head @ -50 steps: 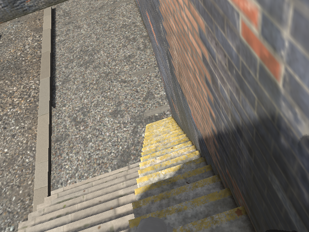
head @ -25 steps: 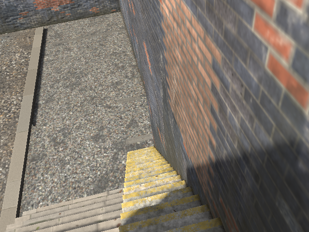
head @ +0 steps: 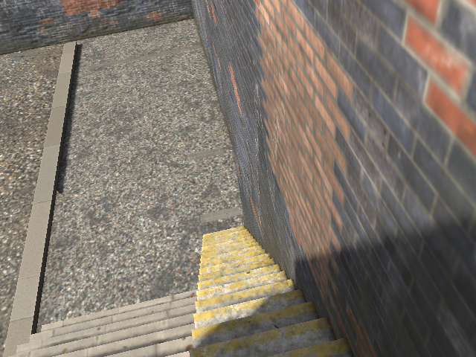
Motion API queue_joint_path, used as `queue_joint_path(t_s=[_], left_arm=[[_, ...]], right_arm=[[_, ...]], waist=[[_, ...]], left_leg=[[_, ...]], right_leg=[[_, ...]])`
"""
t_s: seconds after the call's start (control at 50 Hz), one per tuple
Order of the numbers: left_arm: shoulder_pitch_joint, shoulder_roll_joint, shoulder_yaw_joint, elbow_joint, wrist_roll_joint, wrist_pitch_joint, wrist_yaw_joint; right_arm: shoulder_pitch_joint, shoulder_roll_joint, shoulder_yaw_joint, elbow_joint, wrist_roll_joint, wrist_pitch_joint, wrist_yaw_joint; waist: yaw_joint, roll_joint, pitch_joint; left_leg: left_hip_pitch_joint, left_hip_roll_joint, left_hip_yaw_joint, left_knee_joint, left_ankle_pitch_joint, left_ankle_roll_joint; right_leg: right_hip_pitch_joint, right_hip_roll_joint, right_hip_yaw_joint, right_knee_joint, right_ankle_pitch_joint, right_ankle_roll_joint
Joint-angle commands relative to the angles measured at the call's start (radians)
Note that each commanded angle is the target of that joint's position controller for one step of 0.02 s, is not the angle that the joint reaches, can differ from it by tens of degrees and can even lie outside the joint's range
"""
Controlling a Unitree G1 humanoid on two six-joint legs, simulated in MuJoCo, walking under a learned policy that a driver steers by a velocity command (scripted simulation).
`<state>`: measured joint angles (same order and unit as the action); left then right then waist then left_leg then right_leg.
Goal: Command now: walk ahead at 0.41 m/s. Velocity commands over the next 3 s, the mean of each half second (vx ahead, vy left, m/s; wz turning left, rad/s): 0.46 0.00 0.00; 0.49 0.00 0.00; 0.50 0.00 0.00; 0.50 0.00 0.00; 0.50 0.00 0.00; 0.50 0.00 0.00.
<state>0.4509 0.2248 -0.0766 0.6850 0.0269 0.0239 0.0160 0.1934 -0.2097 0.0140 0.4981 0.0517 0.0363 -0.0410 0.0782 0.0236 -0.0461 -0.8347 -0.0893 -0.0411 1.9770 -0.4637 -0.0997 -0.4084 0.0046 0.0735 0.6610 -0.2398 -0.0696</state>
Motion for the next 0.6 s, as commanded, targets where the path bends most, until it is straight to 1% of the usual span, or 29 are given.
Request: queue_joint_path(t_s=[0.02,0.04,0.06,0.08,0.1,0.12,0.14,0.16,0.18,0.2,0.22,0.24,0.26,0.28,0.3,0.32,0.34,0.36,0.38,0.4,0.42,0.44,0.46,0.48,0.5,0.54,0.56,0.58,0.6], left_arm=[[-0.100,0.162,0.020,-0.104,0.013,-0.012,0.016],[-0.112,0.163,0.012,-0.114,0.018,-0.011,0.011],[-0.112,0.172,0.011,-0.117,0.017,-0.011,0.006],[-0.168,0.154,0.002,-0.133,0.009,-0.001,0.014],[-0.190,0.148,0.003,-0.142,0.007,0.003,0.017],[-0.191,0.167,0.012,-0.143,0.000,0.003,0.023],[-0.203,0.194,0.030,-0.131,-0.009,0.003,0.021],[-0.191,0.224,0.054,-0.127,-0.030,0.008,0.017],[-0.208,0.261,0.076,-0.117,-0.026,0.000,0.000],[-0.298,0.309,0.090,-0.121,-0.016,-0.024,-0.022],[-0.391,0.273,0.078,-0.137,-0.019,-0.029,-0.037],[-0.471,0.212,0.065,-0.182,-0.017,-0.023,-0.046],[-0.391,0.124,0.038,-0.178,-0.033,0.008,-0.048],[-0.353,0.101,0.038,-0.137,-0.034,0.013,-0.047],[-0.314,0.132,0.053,-0.125,-0.040,0.011,-0.044],[-0.323,0.117,0.045,-0.149,-0.014,-0.005,-0.041],[-0.309,0.137,0.046,-0.187,-0.022,-0.025,-0.045],[-0.490,0.218,0.067,-0.234,-0.048,-0.057,-0.039],[-0.583,0.214,0.067,-0.265,-0.050,-0.072,-0.039],[-0.572,0.191,0.058,-0.267,-0.034,-0.073,-0.042],[-0.573,0.160,0.036,-0.286,-0.010,-0.081,-0.043],[-0.500,0.148,0.031,-0.250,0.001,-0.089,-0.054],[-0.479,0.153,0.025,-0.241,0.008,-0.091,-0.063],[-0.458,0.157,0.022,-0.219,0.014,-0.082,-0.072],[-0.492,0.155,0.016,-0.248,0.002,-0.073,-0.075],[-0.524,0.159,0.008,-0.274,0.007,-0.060,-0.073],[-0.522,0.164,0.007,-0.277,0.003,-0.061,-0.070],[-0.521,0.189,0.012,-0.276,0.004,-0.066,-0.070],[-0.559,0.214,0.015,-0.290,0.001,-0.071,-0.071]], right_arm=[[-0.022,-0.046,-0.004,-0.098,-0.018,0.006,-0.017],[-0.006,-0.025,0.005,-0.099,-0.024,0.014,-0.018],[0.000,-0.025,0.007,-0.106,-0.022,0.017,-0.019],[-0.036,-0.013,0.024,-0.151,-0.032,0.016,-0.013],[-0.072,-0.010,0.035,-0.173,-0.045,0.005,-0.006],[-0.103,-0.020,0.039,-0.186,-0.057,-0.007,-0.002],[-0.090,-0.029,0.039,-0.171,-0.058,-0.022,-0.003],[-0.099,-0.058,0.031,-0.162,-0.049,-0.034,0.003],[-0.076,-0.092,0.014,-0.123,-0.047,-0.038,0.012],[0.059,-0.088,0.006,-0.072,-0.042,-0.028,0.009],[0.133,-0.082,0.011,-0.055,-0.058,-0.014,0.011],[0.116,-0.083,0.018,-0.073,-0.069,-0.015,0.012],[0.005,-0.040,0.043,-0.135,-0.069,-0.018,0.017],[0.007,-0.054,0.045,-0.111,-0.083,-0.046,0.021],[0.047,-0.094,0.040,-0.102,-0.094,-0.052,0.024],[0.062,-0.138,0.033,-0.106,-0.083,-0.048,0.035],[0.072,-0.256,-0.012,-0.070,-0.053,-0.043,0.060],[0.073,-0.233,-0.021,-0.071,-0.005,-0.052,0.063],[0.076,-0.220,-0.015,-0.061,-0.021,-0.055,0.056],[0.035,-0.209,-0.011,-0.068,-0.029,-0.057,0.051],[-0.015,-0.209,-0.008,-0.071,-0.035,-0.051,0.051],[-0.063,-0.235,-0.015,-0.068,-0.049,-0.049,0.047],[-0.091,-0.226,-0.007,-0.070,-0.061,-0.044,0.050],[-0.096,-0.223,-0.001,-0.064,-0.075,-0.044,0.057],[-0.130,-0.219,0.005,-0.076,-0.080,-0.049,0.075],[-0.150,-0.215,0.008,-0.080,-0.070,-0.051,0.092],[-0.137,-0.216,0.008,-0.073,-0.071,-0.047,0.095],[-0.100,-0.221,0.004,-0.071,-0.071,-0.042,0.092],[-0.049,-0.208,0.007,-0.072,-0.076,-0.037,0.090]], waist=[[-0.085,-0.105,0.108],[-0.084,-0.127,0.100],[-0.081,-0.137,0.087],[-0.094,-0.152,0.101],[-0.091,-0.144,0.091],[-0.071,-0.143,0.059],[-0.065,-0.147,-0.001],[-0.040,-0.174,-0.013],[-0.052,-0.174,-0.028],[-0.129,-0.238,-0.079],[-0.198,-0.255,-0.063],[-0.219,-0.232,-0.004],[-0.142,-0.267,0.083],[-0.109,-0.182,0.077],[-0.069,-0.123,0.042],[-0.041,0.052,-0.004],[-0.053,0.345,0.004],[-0.142,0.259,0.190],[-0.173,0.177,0.181],[-0.157,0.123,0.145],[-0.134,0.054,0.117],[-0.114,0.090,0.024],[-0.109,0.106,-0.030],[-0.110,0.104,-0.059],[-0.104,0.089,-0.019],[-0.102,0.062,0.010],[-0.102,0.054,-0.002],[-0.123,0.010,-0.030],[-0.164,-0.067,-0.062]], left_leg=[[-0.142,0.015,-0.039,0.036,0.244,-0.054],[-0.097,0.001,-0.009,0.077,0.256,-0.076],[-0.101,-0.002,-0.005,0.099,0.239,-0.087],[-0.142,0.029,-0.024,-0.133,0.231,-0.103],[-0.098,0.060,0.000,-0.386,0.277,-0.100],[0.011,0.081,0.016,-0.627,0.290,-0.085],[0.215,0.089,0.028,-0.850,0.255,-0.051],[0.357,0.079,0.048,-1.026,0.196,-0.023],[0.509,0.056,0.085,-1.000,0.265,-0.007],[0.683,0.048,0.104,-0.765,0.381,-0.013],[0.687,0.075,0.102,-0.824,0.331,0.005],[0.679,0.094,0.112,-1.020,0.294,0.025],[0.489,0.112,0.097,-1.517,-0.107,0.070],[0.578,0.131,0.051,-1.660,0.051,0.083],[0.661,0.186,-0.034,-1.605,0.254,0.097],[0.781,0.240,-0.106,-1.437,0.817,0.131],[0.769,0.317,-0.380,-1.557,0.374,0.255],[0.766,0.359,-0.510,-1.671,0.290,0.292],[0.803,0.376,-0.528,-1.669,0.278,0.298],[0.819,0.354,-0.457,-1.627,0.354,0.287],[0.781,0.338,-0.356,-1.592,0.463,0.260],[0.733,0.312,-0.283,-1.540,0.521,0.252],[0.693,0.281,-0.212,-1.531,0.576,0.244],[0.638,0.247,-0.154,-1.533,0.592,0.240],[0.591,0.254,-0.160,-1.552,0.562,0.246],[0.594,0.240,-0.147,-1.523,0.547,0.243],[0.632,0.236,-0.143,-1.476,0.565,0.233],[0.667,0.213,-0.132,-1.440,0.525,0.217],[0.706,0.173,-0.113,-1.406,0.464,0.189]], right_leg=[[-0.063,-0.231,0.373,-0.317,-0.419,-0.159],[-0.109,-0.224,0.342,-0.319,-0.383,-0.163],[-0.094,-0.225,0.328,-0.314,-0.351,-0.168],[-0.046,-0.205,0.292,-0.280,-0.378,-0.154],[-0.010,-0.184,0.259,-0.267,-0.392,-0.132],[0.015,-0.182,0.244,-0.282,-0.399,-0.128],[0.006,-0.187,0.215,-0.306,-0.353,-0.132],[0.017,-0.201,0.207,-0.362,-0.310,-0.148],[-0.030,-0.224,0.213,-0.371,-0.274,-0.166],[-0.142,-0.248,0.215,-0.374,-0.203,-0.174],[-0.140,-0.224,0.190,-0.306,-0.154,-0.162],[-0.114,-0.197,0.164,-0.256,-0.039,-0.150],[0.153,-0.156,0.168,-0.265,0.019,-0.125],[0.207,-0.161,0.180,-0.146,0.221,-0.099],[0.174,-0.151,0.177,0.005,0.285,-0.061],[-0.012,-0.113,0.147,0.125,0.105,-0.019],[-0.217,-0.044,0.028,0.081,-0.236,0.027],[-0.386,-0.026,-0.001,0.153,-0.253,0.067],[-0.444,-0.033,0.034,0.177,-0.266,0.076],[-0.409,-0.054,0.022,0.169,-0.257,0.091],[-0.297,-0.073,0.003,0.119,-0.182,0.103],[-0.141,-0.089,0.019,0.134,-0.025,0.103],[-0.026,-0.067,-0.022,0.150,0.033,0.108],[0.066,-0.039,-0.067,0.197,0.060,0.111],[0.072,-0.051,-0.054,0.191,0.053,0.108],[0.071,-0.066,-0.056,0.108,0.061,0.103],[0.070,-0.071,-0.055,0.062,0.098,0.093],[0.078,-0.082,-0.052,0.016,0.193,0.077],[0.081,-0.097,-0.040,-0.039,0.360,0.056]])
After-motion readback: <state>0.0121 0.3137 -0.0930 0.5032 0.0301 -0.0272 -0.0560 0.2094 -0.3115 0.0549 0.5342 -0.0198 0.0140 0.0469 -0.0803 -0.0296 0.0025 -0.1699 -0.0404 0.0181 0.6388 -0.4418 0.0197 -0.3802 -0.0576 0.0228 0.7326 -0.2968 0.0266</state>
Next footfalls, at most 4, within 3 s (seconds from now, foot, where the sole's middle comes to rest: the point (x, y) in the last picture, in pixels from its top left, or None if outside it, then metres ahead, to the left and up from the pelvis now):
0.30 left None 0.06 0.19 -0.76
0.56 right None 0.17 -0.07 -0.76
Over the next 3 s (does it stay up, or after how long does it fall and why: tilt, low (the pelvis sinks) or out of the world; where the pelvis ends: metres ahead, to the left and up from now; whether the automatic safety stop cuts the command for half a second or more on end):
stays up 0.09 0.09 0.00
